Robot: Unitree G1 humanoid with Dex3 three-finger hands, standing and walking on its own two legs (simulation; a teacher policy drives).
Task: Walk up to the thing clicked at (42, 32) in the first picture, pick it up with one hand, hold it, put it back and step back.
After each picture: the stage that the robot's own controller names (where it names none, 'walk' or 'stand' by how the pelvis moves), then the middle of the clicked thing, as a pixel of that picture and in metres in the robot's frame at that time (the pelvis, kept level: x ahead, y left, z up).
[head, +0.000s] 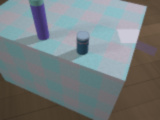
stand; (40, 19) +0.77 +0.23 -0.02
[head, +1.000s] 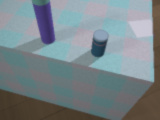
walk; (44, 19) +0.64 +0.17 +0.02
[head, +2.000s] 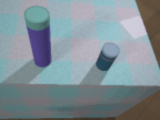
walk; (40, 41) +0.46 +0.16 +0.02
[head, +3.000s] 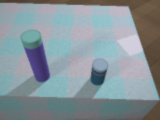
stand; (37, 59) +0.47 +0.20 -0.01
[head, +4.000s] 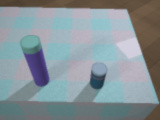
stand; (37, 63) +0.46 +0.20 -0.02
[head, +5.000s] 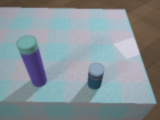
stand; (34, 64) +0.45 +0.21 -0.02
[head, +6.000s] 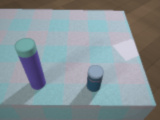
stand; (32, 66) +0.44 +0.22 -0.02
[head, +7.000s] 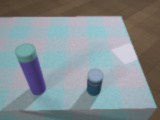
rise first; (32, 72) +0.43 +0.23 -0.02
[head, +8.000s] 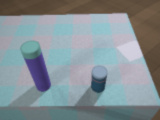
go down; (37, 68) +0.44 +0.22 -0.02
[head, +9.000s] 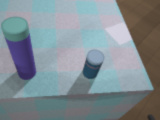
go down; (22, 53) +0.44 +0.20 +0.03
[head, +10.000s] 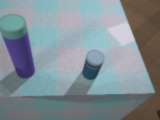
approach; (20, 51) +0.44 +0.20 +0.04
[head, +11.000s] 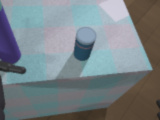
close; out of the picture +0.46 +0.22 +0.08
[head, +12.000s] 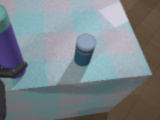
lift; (5, 48) +0.42 +0.20 +0.07
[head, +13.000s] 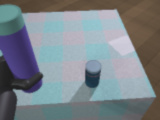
lift; (20, 56) +0.32 +0.17 +0.19
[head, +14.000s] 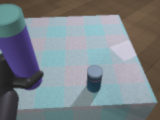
hold; (20, 55) +0.31 +0.17 +0.21
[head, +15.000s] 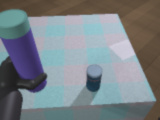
hold; (26, 58) +0.33 +0.16 +0.18
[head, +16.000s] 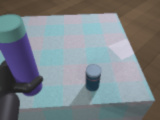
crouch; (21, 61) +0.33 +0.18 +0.17
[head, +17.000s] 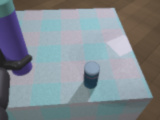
crouch; (11, 40) +0.40 +0.21 +0.17
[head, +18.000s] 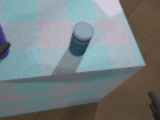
lower; out of the picture +0.47 +0.23 +0.07
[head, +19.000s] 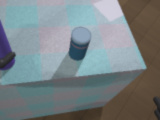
lower; out of the picture +0.45 +0.22 +0.08
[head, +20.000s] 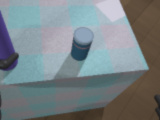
lower; out of the picture +0.45 +0.21 +0.07
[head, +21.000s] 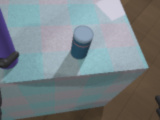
lower; out of the picture +0.45 +0.21 +0.08
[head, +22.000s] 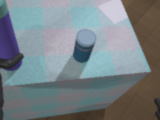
loosen; (2, 38) +0.45 +0.20 +0.07
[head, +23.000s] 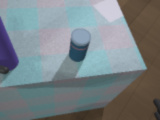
withdraw; out of the picture +0.45 +0.21 +0.07
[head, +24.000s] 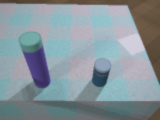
sink last; (37, 63) +0.42 +0.20 +0.02
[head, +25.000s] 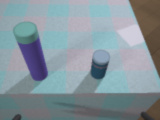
stand; (33, 55) +0.44 +0.20 +0.03
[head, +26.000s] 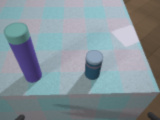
stand; (26, 56) +0.44 +0.22 +0.05
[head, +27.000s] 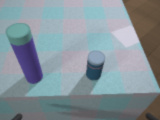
stand; (27, 57) +0.43 +0.21 +0.05
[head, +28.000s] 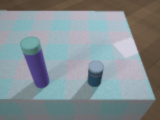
stand; (37, 65) +0.46 +0.21 -0.02
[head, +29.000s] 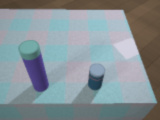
stand; (36, 69) +0.43 +0.20 -0.02
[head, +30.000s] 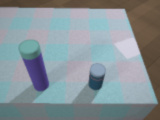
stand; (36, 68) +0.43 +0.20 -0.02
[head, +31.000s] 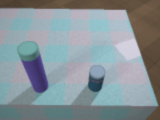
walk; (35, 70) +0.42 +0.20 -0.02
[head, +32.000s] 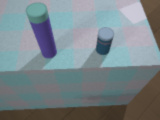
walk; (44, 34) +0.52 +0.18 -0.01
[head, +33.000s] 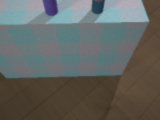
walk; out of the picture +0.79 +0.17 +0.01
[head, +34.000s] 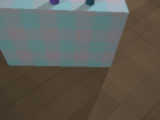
stand; out of the picture +1.06 +0.20 +0.00
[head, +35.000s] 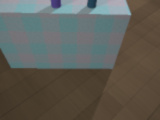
stand; out of the picture +1.04 +0.18 -0.02
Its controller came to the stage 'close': yes
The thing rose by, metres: 0.21
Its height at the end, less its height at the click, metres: +0.00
